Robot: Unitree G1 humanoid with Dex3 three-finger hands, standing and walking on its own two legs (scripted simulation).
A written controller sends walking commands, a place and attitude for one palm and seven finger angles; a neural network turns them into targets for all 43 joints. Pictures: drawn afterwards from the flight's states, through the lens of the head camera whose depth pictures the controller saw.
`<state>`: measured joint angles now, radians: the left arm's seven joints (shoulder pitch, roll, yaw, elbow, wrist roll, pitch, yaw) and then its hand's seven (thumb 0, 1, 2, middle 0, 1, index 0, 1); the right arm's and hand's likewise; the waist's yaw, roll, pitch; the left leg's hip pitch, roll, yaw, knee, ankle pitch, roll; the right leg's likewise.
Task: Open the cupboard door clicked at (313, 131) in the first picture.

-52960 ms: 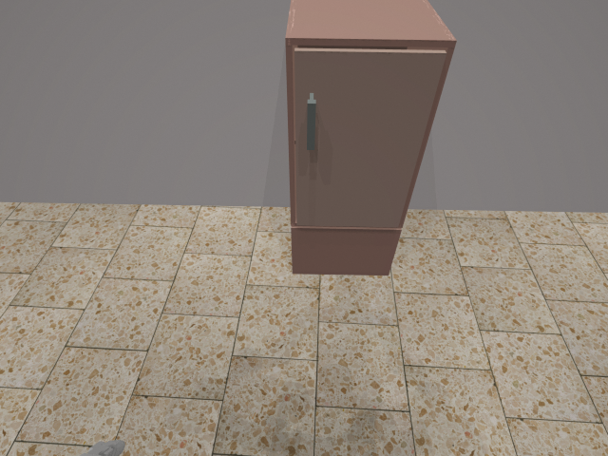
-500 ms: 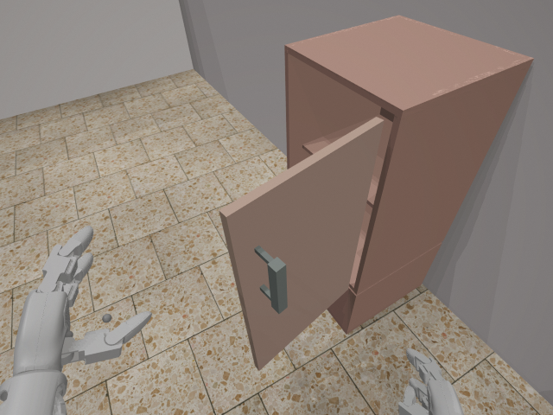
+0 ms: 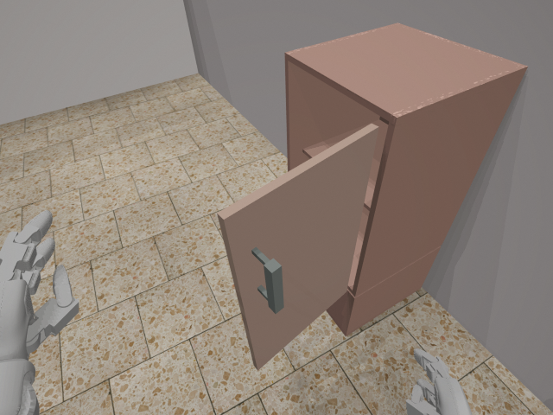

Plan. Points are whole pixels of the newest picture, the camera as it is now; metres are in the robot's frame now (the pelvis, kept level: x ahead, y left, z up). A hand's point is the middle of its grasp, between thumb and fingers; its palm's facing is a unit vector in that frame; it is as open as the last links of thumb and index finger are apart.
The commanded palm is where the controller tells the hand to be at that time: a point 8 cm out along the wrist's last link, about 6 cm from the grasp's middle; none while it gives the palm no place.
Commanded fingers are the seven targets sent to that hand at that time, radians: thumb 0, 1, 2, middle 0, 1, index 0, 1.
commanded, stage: draw the hand back to the body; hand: left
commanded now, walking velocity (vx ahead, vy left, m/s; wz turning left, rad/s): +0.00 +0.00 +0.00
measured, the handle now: (267, 280) +0.35 +0.07 -0.04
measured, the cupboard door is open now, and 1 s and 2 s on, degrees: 100 100 100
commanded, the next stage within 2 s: step back with the hand held close in 0.14 s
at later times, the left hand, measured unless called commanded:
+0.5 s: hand (69, 309) +0.18 +0.25 +0.15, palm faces +0.37 -0.78 -0.50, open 7.4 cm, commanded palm +0.12 +0.30 +0.17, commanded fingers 0.00 0.90 0.90 -0.20 -0.30 -0.20 -0.30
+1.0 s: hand out of the picture +0.10 +0.28 +0.15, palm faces +0.42 -0.76 -0.50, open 7.4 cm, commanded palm +0.04 +0.32 +0.17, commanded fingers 0.00 0.90 0.90 -0.20 -0.30 -0.20 -0.30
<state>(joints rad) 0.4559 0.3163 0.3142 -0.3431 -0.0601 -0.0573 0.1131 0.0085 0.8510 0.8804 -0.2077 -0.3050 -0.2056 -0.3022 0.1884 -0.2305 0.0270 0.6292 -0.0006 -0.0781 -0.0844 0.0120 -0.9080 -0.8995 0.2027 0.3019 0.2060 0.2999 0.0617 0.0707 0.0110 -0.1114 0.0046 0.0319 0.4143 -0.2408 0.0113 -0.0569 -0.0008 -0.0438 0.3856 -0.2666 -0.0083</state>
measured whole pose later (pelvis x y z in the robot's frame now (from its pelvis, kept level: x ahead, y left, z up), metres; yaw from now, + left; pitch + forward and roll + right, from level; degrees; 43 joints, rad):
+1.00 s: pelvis -0.09 +0.02 -0.01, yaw +1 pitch -1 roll -2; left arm 0.56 0.41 0.42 -0.50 -0.03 -0.20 0.15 0.01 0.88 0.90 -0.21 -0.31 -0.21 -0.30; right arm 0.19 -0.23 0.01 0.56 0.00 -0.03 -0.09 0.01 -0.91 -0.90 0.20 0.30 0.21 0.30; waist 0.00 0.03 0.04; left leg -0.39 0.01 0.02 0.56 -0.17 0.05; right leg -0.32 0.01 -0.03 0.50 -0.19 0.02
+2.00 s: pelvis -0.30 +0.02 +0.00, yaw -3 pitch -2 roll -1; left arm 0.51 0.48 0.47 -0.49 -0.05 -0.20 0.14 0.01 0.88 0.90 -0.21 -0.31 -0.21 -0.30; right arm 0.22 -0.16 0.03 0.63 -0.02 -0.15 -0.05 0.01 -0.91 -0.90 0.20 0.30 0.21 0.30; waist -0.07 -0.05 0.01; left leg -0.32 0.02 0.06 0.42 -0.10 0.03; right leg -0.37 0.04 0.00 0.88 -0.46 0.01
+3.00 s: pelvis -0.36 +0.05 -0.01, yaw +0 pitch +0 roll +1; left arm 0.25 0.17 -0.02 0.76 0.03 0.05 -0.01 0.01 0.90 0.90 -0.20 -0.30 -0.20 -0.30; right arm 0.17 -0.25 0.01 0.87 -0.03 0.00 0.00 0.01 -0.91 -0.90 0.20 0.30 0.21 0.30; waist -0.03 -0.01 0.08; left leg -0.25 0.00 0.08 0.55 -0.30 0.01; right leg -0.32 -0.05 -0.09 0.59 -0.28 -0.02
